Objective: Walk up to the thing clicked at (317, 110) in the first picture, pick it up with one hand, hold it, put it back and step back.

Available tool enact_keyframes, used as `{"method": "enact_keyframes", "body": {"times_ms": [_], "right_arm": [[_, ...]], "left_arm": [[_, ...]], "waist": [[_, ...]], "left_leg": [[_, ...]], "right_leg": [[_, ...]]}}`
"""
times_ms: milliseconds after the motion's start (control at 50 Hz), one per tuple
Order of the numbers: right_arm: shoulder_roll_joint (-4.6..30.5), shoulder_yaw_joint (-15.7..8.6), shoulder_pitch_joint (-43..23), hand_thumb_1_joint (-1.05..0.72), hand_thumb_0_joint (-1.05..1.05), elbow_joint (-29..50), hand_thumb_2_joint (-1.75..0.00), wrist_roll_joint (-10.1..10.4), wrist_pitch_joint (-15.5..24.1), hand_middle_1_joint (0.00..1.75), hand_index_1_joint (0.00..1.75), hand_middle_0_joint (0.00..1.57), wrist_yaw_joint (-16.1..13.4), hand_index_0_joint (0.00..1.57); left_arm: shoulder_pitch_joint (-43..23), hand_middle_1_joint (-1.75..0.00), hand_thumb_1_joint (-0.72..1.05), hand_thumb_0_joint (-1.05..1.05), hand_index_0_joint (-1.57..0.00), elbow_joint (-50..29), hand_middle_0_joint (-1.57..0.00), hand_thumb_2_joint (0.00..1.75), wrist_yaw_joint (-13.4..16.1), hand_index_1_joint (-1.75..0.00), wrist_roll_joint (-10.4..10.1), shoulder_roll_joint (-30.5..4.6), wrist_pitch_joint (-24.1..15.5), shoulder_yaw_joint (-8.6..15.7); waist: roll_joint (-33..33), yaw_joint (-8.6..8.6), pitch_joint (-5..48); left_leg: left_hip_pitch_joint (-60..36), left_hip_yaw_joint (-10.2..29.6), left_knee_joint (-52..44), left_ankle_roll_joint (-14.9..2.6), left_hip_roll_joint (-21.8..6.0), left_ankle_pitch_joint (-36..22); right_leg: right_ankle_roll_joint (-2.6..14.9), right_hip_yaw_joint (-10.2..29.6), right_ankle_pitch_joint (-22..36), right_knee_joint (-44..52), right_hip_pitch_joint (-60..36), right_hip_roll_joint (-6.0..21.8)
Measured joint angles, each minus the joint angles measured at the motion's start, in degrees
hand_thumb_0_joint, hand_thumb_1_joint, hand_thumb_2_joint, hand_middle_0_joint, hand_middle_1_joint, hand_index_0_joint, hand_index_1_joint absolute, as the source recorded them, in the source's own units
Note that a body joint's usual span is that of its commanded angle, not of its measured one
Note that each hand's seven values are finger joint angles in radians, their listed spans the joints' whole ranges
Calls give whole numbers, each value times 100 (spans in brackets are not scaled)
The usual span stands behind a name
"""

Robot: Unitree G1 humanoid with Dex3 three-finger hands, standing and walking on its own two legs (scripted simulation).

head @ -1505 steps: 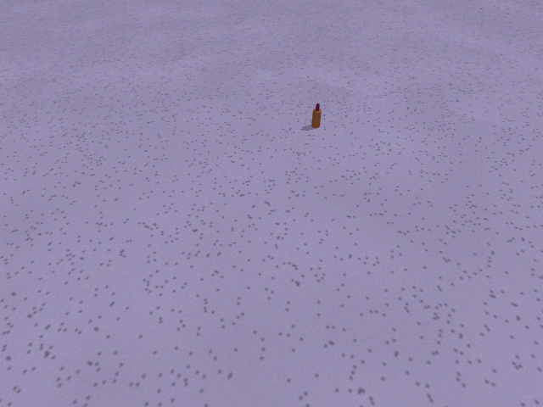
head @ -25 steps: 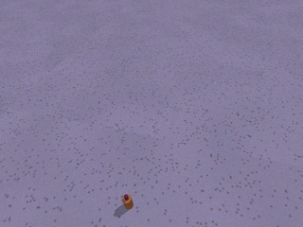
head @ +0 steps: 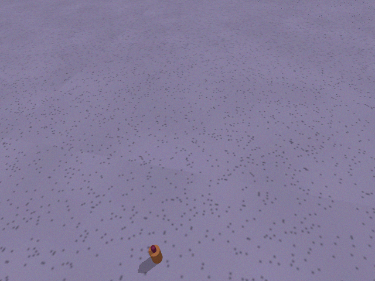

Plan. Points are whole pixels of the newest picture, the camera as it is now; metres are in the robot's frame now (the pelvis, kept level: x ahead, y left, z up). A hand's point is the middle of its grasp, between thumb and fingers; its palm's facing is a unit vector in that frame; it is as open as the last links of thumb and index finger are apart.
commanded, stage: stand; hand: left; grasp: from the side
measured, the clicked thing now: (155, 252) +0.41 +0.21 -0.70
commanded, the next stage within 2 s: step back in 0.46 s
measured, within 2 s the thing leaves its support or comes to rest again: neither
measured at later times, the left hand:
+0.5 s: hand out of the picture +0.08 +0.24 -0.16, palm faces -0.01 -0.94 -0.33, open 7.4 cm
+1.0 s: hand out of the picture +0.06 +0.31 -0.18, palm faces -0.09 -0.93 -0.36, open 7.4 cm
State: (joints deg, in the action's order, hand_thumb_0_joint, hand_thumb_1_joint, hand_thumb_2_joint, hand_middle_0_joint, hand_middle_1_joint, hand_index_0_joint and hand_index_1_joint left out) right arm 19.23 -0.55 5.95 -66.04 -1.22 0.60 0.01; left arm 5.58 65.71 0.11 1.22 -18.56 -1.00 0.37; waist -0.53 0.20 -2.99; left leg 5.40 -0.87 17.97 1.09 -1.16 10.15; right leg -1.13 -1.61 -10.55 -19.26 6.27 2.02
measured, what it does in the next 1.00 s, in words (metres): lifts its right foot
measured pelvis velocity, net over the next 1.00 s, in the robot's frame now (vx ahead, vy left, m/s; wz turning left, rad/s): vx -0.08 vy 0.06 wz -0.04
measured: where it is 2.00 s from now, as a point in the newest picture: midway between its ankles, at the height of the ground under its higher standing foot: outside the picture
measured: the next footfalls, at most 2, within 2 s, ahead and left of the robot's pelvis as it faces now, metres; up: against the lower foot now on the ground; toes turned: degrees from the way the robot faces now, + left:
right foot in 1.20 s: -0.12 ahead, -0.08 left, +0.00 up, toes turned -1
left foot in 1.52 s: -0.18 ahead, +0.16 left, +0.00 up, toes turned -3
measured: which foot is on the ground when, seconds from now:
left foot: down 0.00-1.00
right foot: down 0.00-0.76, up 0.78-1.00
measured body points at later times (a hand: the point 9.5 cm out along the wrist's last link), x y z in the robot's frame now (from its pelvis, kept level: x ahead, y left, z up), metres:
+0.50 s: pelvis +0.00 +0.00 +0.00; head +0.02 -0.01 +0.45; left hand +0.08 +0.29 -0.13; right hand +0.07 -0.30 -0.14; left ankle +0.00 +0.13 -0.75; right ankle +0.00 -0.13 -0.75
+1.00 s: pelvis -0.08 +0.06 -0.02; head +0.00 +0.08 +0.42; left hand +0.06 +0.36 -0.16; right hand -0.02 -0.26 -0.13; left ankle -0.05 +0.14 -0.75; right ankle -0.12 -0.09 -0.67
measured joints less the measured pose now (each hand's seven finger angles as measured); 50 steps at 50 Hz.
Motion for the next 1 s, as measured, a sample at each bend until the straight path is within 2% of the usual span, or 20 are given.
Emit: {"method": "enact_keyframes", "body": {"times_ms": [460,540,600,620,680,700,720,740,760,780,820,840,900,940,1000], "right_arm": [[21,13,18,-90,0,4,-90,12,-12,30,30,20,12,20],[101,-50,-105,-90,0,245,-90,86,-113,30,30,20,53,20],[203,-127,-183,-90,0,492,-90,121,-184,30,30,20,53,20],[243,-155,-194,-90,0,568,-90,119,-216,30,30,20,57,20],[346,-236,-151,-90,0,799,-90,108,-309,30,30,20,81,20],[366,-253,-106,-90,0,871,-90,112,-314,30,30,20,93,20],[380,-268,-49,-90,0,935,-90,108,-304,30,30,20,102,20],[396,-279,25,-90,0,990,-90,93,-277,30,30,20,107,20],[425,-297,110,-90,0,1033,-90,55,-238,30,30,20,105,20],[383,-322,143,-90,0,1029,-90,-4,-208,30,30,20,86,20],[280,-287,193,-90,0,1031,-90,-58,-203,30,30,20,87,20],[232,-265,228,-90,0,1042,-90,-67,-209,30,30,20,79,20],[130,-228,297,-90,0,1095,-90,-90,-232,30,30,20,0,20],[98,-233,307,-90,0,1185,-90,-79,-215,30,30,20,-52,20],[70,-239,283,-90,0,1352,-90,-51,-170,30,30,21,-102,20]], "left_arm": [[48,-30,90,0,-20,-32,-20,90,-14,-30,-21,-24,8,-8],[-17,-30,90,0,-20,-288,-20,90,-24,-30,-118,-74,65,163],[-105,-30,90,0,-20,-540,-20,90,-9,-30,-117,-153,134,252],[-139,-30,90,0,-20,-624,-20,90,-2,-30,-93,-177,165,269],[-207,-30,90,0,-20,-874,-20,90,17,-30,3,-255,244,304],[-232,-30,90,0,-20,-947,-20,90,24,-30,23,-292,267,307],[-263,-30,90,0,-20,-1017,-20,90,33,-30,36,-337,293,304],[-298,-30,90,0,-20,-1086,-20,90,41,-30,34,-382,324,299],[-345,-30,90,0,-20,-1161,-20,90,46,-30,13,-414,361,298],[-440,-30,90,0,-20,-1220,-20,90,66,-30,-14,-465,398,316],[-562,-30,90,0,-20,-1318,-20,90,137,-30,-34,-520,442,356],[-585,-30,90,0,-20,-1338,-20,90,167,-30,-40,-526,454,359],[-506,-30,91,0,-20,-1401,-20,90,181,-30,-70,-503,452,321],[-377,-30,91,0,-20,-1440,-20,90,147,-30,-54,-461,439,315],[-150,-30,91,0,-20,-1478,-20,90,112,-30,-31,-398,448,318]], "waist": [[22,10,0],[-20,41,-196],[-40,56,-402],[-30,49,-461],[66,44,-555],[104,61,-560],[145,82,-557],[170,112,-542],[163,136,-518],[258,125,-587],[376,125,-748],[388,157,-788],[400,169,-806],[377,164,-830],[318,157,-859]], "left_leg": [[-48,-8,-33,36,-43,37],[372,18,548,2,-85,236],[808,51,1201,-121,-68,338],[969,88,1530,-178,-15,481],[1323,196,2590,-338,250,1417],[1353,198,2732,-366,296,1500],[1313,176,2672,-378,310,1405],[1204,152,2375,-371,287,1063],[1089,176,2055,-316,264,1038],[1114,143,2072,-315,324,1171],[1179,109,2134,-367,362,1112],[1185,129,2072,-385,355,1026],[1159,77,1743,-430,328,752],[1134,7,1590,-459,316,630],[1149,-112,1532,-495,281,542]], "right_leg": [[33,5,-38,22,-36,-43],[62,-6,-133,-345,282,-78],[72,-9,-207,-672,550,-64],[64,8,-238,-796,640,-37],[24,98,-342,-1179,932,99],[-3,115,-373,-1297,1031,142],[-45,130,-413,-1432,1140,181],[-90,132,-472,-1600,1265,207],[-57,123,-561,-1826,1430,209],[24,320,-945,-2151,1595,158],[157,884,-1826,-3016,1857,-262],[194,1055,-2033,-3466,1958,-487],[200,1173,-1978,-4464,2173,-846],[124,1117,-1888,-4723,2131,-882],[7,1031,-1909,-4534,1878,-809]]}}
